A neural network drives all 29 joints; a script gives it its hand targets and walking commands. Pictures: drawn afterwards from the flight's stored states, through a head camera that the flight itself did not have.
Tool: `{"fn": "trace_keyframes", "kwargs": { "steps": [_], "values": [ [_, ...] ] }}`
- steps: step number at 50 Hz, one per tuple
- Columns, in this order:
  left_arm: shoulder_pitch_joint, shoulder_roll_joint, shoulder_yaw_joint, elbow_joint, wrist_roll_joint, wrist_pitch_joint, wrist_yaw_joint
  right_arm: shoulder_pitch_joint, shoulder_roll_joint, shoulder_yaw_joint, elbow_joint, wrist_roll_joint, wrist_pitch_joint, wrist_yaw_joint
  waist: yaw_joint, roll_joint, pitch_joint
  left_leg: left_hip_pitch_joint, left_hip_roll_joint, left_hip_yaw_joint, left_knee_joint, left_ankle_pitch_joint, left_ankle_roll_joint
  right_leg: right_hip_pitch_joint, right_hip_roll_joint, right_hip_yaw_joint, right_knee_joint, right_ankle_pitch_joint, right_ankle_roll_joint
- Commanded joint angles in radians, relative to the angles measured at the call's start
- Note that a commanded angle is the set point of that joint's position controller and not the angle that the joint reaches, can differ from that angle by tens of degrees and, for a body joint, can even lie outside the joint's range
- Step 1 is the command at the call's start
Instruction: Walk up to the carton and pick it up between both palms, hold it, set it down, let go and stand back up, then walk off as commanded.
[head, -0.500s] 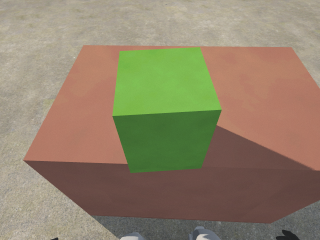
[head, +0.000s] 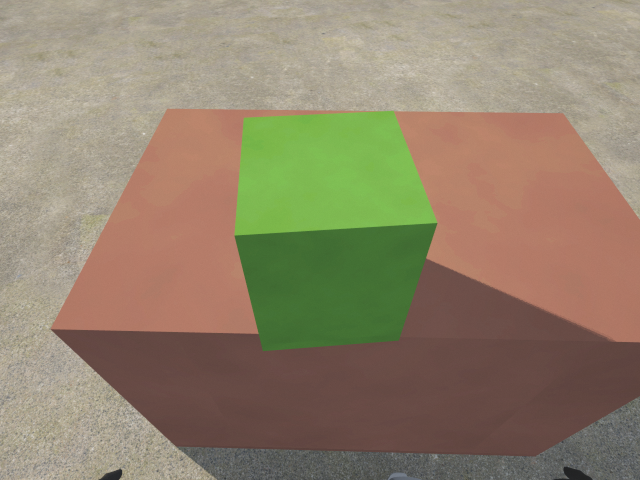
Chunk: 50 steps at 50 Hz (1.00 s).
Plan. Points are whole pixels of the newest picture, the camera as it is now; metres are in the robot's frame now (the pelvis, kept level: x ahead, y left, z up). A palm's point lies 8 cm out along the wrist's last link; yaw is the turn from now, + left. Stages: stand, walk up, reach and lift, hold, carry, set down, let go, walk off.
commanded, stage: walk up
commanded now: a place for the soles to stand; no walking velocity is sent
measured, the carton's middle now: (325, 235) +0.44 +0.01 +0.07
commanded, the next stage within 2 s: reach and lift in 0.66 s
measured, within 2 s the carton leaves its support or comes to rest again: neither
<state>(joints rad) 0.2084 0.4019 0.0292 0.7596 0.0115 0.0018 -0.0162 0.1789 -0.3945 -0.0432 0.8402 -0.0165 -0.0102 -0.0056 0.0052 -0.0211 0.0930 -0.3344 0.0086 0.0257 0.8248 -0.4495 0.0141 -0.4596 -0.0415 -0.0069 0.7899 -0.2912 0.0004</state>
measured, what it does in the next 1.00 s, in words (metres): stands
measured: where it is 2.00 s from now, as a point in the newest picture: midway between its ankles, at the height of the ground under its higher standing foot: outside the picture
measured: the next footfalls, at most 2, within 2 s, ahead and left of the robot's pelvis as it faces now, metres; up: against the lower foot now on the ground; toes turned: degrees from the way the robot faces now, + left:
none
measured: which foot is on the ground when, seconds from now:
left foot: down 0.00-1.00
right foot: down 0.00-1.00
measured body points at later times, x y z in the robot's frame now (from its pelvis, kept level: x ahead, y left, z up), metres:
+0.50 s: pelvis +0.01 +0.00 +0.01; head +0.03 +0.01 +0.45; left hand +0.13 +0.31 -0.10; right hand +0.13 -0.32 -0.09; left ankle +0.00 +0.12 -0.70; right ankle +0.08 -0.13 -0.70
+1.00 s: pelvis +0.01 -0.03 +0.01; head +0.03 -0.05 +0.46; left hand +0.18 +0.25 -0.06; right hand +0.14 -0.32 -0.10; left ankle +0.00 +0.12 -0.70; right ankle +0.07 -0.13 -0.70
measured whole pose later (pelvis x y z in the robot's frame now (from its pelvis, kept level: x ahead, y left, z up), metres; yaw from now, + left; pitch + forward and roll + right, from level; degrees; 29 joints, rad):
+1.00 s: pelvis +0.01 -0.03 +0.01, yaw -1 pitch -3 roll +1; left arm 0.16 0.30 0.06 0.50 0.02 0.27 0.01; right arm 0.18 -0.32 -0.13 0.86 -0.10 -0.28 0.03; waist -0.01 0.03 0.11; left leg -0.25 0.04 0.02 0.70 -0.40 -0.02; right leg -0.38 -0.02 -0.05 0.72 -0.28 -0.01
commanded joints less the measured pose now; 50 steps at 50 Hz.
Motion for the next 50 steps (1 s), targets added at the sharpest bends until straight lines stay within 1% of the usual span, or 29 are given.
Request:
{"fn": "trace_keyframes", "kwargs": {
  "steps": [1,2,5,6,8,10,12,17,18,19,20,21,22,25,26,28,30,33,34,35,36,37,41,43,44,46,47,48,50],
  "values": [
    [-0.08,0.226,0.065,0.009,0.02,-0.047,0.012,-0.032,-0.215,-0.052,-0.017,0.004,-0.025,-0.001,-0.007,0.017,-0.073,-0.072,0.058,-0.12,-0.211,0.039,0.048,0.098,-0.09,0.192,-0.265,-0.126,-0.089],
    [-0.094,0.236,0.066,0.009,0.018,-0.048,0.012,-0.013,-0.202,-0.047,-0.024,0.002,-0.028,0.001,-0.019,0.018,-0.097,-0.054,0.052,-0.119,-0.211,0.059,0.048,0.095,-0.103,0.206,-0.262,-0.111,-0.103],
    [-0.095,0.202,0.053,0.004,0.008,-0.043,0.011,-0.016,-0.21,-0.044,-0.013,-0.002,-0.035,0.004,-0.008,0.032,-0.16,-0.013,0.077,-0.157,-0.268,0.053,0.058,0.127,-0.09,0.147,-0.227,-0.146,-0.08],
    [-0.108,0.211,0.053,0.001,0.011,-0.045,0.012,-0.029,-0.224,-0.05,-0.015,0.0,-0.034,0.002,-0.006,0.012,-0.133,-0.03,0.094,-0.171,-0.267,0.107,0.057,0.128,-0.064,0.134,-0.214,-0.086,-0.074],
    [-0.084,0.218,0.058,0.005,0.007,-0.05,0.014,-0.039,-0.224,-0.046,-0.028,0.006,-0.038,0.002,0.003,0.048,-0.152,-0.015,0.095,-0.154,-0.242,0.192,0.05,0.156,-0.083,0.124,-0.204,0.037,-0.069],
    [-0.093,0.207,0.051,0.009,0.004,-0.051,0.015,-0.03,-0.212,-0.046,-0.023,0.009,-0.037,-0.001,-0.004,0.008,-0.161,0.003,0.092,-0.131,-0.234,0.233,0.044,0.152,-0.087,0.13,-0.184,0.136,-0.082],
    [-0.095,0.21,0.049,0.009,0.003,-0.049,0.018,-0.038,-0.21,-0.042,-0.021,0.008,-0.036,-0.006,-0.006,0.058,-0.176,0.014,0.1,-0.133,-0.236,0.249,0.041,0.149,-0.08,0.119,-0.163,0.171,-0.074],
    [-0.08,0.2,0.042,0.011,0.001,-0.045,0.018,-0.047,-0.203,-0.04,-0.023,0.01,-0.036,-0.006,-0.001,0.043,-0.19,0.023,0.114,-0.157,-0.261,0.224,0.057,0.165,-0.088,0.114,-0.204,0.089,-0.073],
    [-0.094,0.212,0.051,0.004,-0.001,-0.045,0.016,-0.054,-0.218,-0.038,-0.022,0.004,-0.035,-0.006,0.0,0.061,-0.174,0.003,0.12,-0.155,-0.255,0.24,0.053,0.147,-0.079,0.108,-0.176,0.109,-0.072],
    [-0.087,0.204,0.039,0.01,-0.003,-0.044,0.017,-0.046,-0.212,-0.043,-0.025,0.004,-0.035,-0.008,-0.007,0.036,-0.19,0.042,0.114,-0.15,-0.256,0.241,0.054,0.149,-0.089,0.103,-0.181,0.126,-0.077],
    [-0.088,0.201,0.038,0.023,-0.002,-0.043,0.015,-0.058,-0.229,-0.047,-0.027,0.003,-0.037,-0.007,-0.008,0.077,-0.181,0.03,0.116,-0.169,-0.257,0.258,0.055,0.145,-0.074,0.106,-0.167,0.168,-0.067],
    [-0.098,0.203,0.039,0.01,0.007,-0.044,0.016,-0.055,-0.218,-0.044,-0.03,0.0,-0.038,-0.007,-0.003,0.053,-0.177,0.016,0.127,-0.17,-0.265,0.257,0.056,0.162,-0.069,0.092,-0.156,0.18,-0.068],
    [-0.073,0.201,0.041,0.015,0.0,-0.044,0.015,-0.056,-0.214,-0.039,-0.035,0.002,-0.037,-0.006,0.005,0.069,-0.189,0.006,0.125,-0.174,-0.271,0.253,0.058,0.161,-0.075,0.094,-0.168,0.122,-0.072],
    [-0.075,0.209,0.044,0.015,0.004,-0.047,0.017,-0.068,-0.213,-0.045,-0.03,0.006,-0.031,-0.006,-0.002,0.039,-0.181,0.025,0.104,-0.129,-0.244,0.23,0.051,0.144,-0.088,0.129,-0.208,0.153,-0.078],
    [-0.094,0.215,0.048,0.011,0.005,-0.046,0.016,-0.038,-0.207,-0.042,-0.02,0.004,-0.032,-0.007,-0.007,0.032,-0.18,0.01,0.096,-0.123,-0.244,0.228,0.046,0.17,-0.086,0.106,-0.191,0.148,-0.07],
    [-0.08,0.207,0.047,0.02,-0.001,-0.044,0.015,-0.053,-0.211,-0.041,-0.023,0.008,-0.031,-0.007,-0.004,0.069,-0.172,0.017,0.103,-0.13,-0.255,0.24,0.047,0.134,-0.089,0.119,-0.198,0.157,-0.073],
    [-0.091,0.21,0.046,0.018,0.007,-0.048,0.015,-0.038,-0.219,-0.043,-0.007,0.006,-0.031,-0.004,-0.011,0.028,-0.192,0.03,0.102,-0.131,-0.26,0.213,0.052,0.155,-0.082,0.116,-0.201,0.115,-0.071],
    [-0.082,0.215,0.044,0.022,0.01,-0.048,0.016,-0.062,-0.206,-0.039,-0.023,0.013,-0.028,-0.001,-0.002,0.016,-0.146,0.021,0.085,-0.117,-0.244,0.174,0.042,0.116,-0.095,0.131,-0.251,0.068,-0.076],
    [-0.323,0.096,0.041,-0.184,0.048,0.194,0.043,-0.232,-0.109,-0.166,0.171,-0.121,-0.231,0.035,-0.014,0.244,-0.056,-0.416,0.108,0.011,-0.372,-0.125,0.006,0.354,0.112,-0.157,0.03,0.006,-0.05],
    [-0.217,0.019,0.027,-0.197,0.075,0.265,0.056,-0.126,-0.187,-0.154,0.176,-0.133,-0.246,0.057,-0.016,0.292,-0.007,-0.626,0.169,-0.011,-0.442,-0.202,0.051,0.55,0.163,-0.187,0.151,0.121,-0.027],
    [-0.203,0.014,0.038,-0.214,0.087,0.284,0.054,-0.121,-0.208,-0.159,0.175,-0.137,-0.256,0.061,-0.029,0.275,-0.03,-0.719,0.18,0.007,-0.442,-0.181,0.073,0.644,0.171,-0.2,0.184,0.183,-0.019],
    [-0.213,0.015,0.057,-0.256,0.088,0.292,0.054,-0.137,-0.177,-0.152,0.14,-0.132,-0.268,0.063,-0.019,0.224,-0.052,-0.69,0.156,0.037,-0.412,-0.12,0.062,0.656,0.141,-0.172,0.134,0.18,-0.03],
    [-0.237,0.073,0.089,-0.469,0.057,0.302,0.061,-0.121,-0.151,-0.191,0.075,-0.102,-0.299,0.048,-0.056,0.126,-0.162,-0.407,0.117,0.009,-0.35,0.104,0.026,0.589,0.113,-0.128,-0.005,0.22,-0.027],
    [-0.193,0.081,0.109,-0.503,0.026,0.276,0.059,-0.067,-0.098,-0.178,-0.029,-0.081,-0.309,0.029,-0.052,0.024,-0.253,-0.314,0.067,0.025,-0.353,0.136,0.03,0.648,0.093,-0.079,-0.085,0.256,-0.023],
    [-0.15,0.086,0.117,-0.511,0.011,0.265,0.06,-0.044,-0.076,-0.171,-0.068,-0.074,-0.313,0.025,-0.04,-0.031,-0.269,-0.243,0.042,0.033,-0.321,0.211,0.022,0.616,0.073,-0.054,-0.111,0.301,-0.022],
    [-0.138,0.117,0.127,-0.497,-0.008,0.24,0.052,-0.049,-0.023,-0.15,-0.181,-0.076,-0.326,0.009,-0.012,-0.178,-0.244,-0.111,-0.002,0.042,-0.311,0.231,0.007,0.537,0.041,0.011,-0.223,0.256,-0.004],
    [-0.119,0.108,0.131,-0.513,-0.023,0.226,0.048,-0.024,-0.006,-0.131,-0.24,-0.065,-0.326,0.003,0.011,-0.177,-0.274,-0.09,-0.008,0.051,-0.312,0.259,0.011,0.565,0.029,0.036,-0.239,0.319,0.006],
    [-0.071,0.112,0.139,-0.463,-0.015,0.23,0.041,0.002,-0.003,-0.121,-0.288,-0.057,-0.33,-0.004,0.026,-0.223,-0.246,-0.1,-0.02,0.058,-0.325,0.237,0.015,0.597,0.023,0.06,-0.265,0.329,0.014],
    [-0.051,0.146,0.172,-0.425,0.0,0.231,0.025,0.035,0.019,-0.088,-0.34,-0.047,-0.316,-0.019,0.043,-0.251,-0.191,-0.131,-0.045,0.076,-0.35,0.235,0.017,0.637,-0.004,0.107,-0.318,0.295,0.034]
  ]
}}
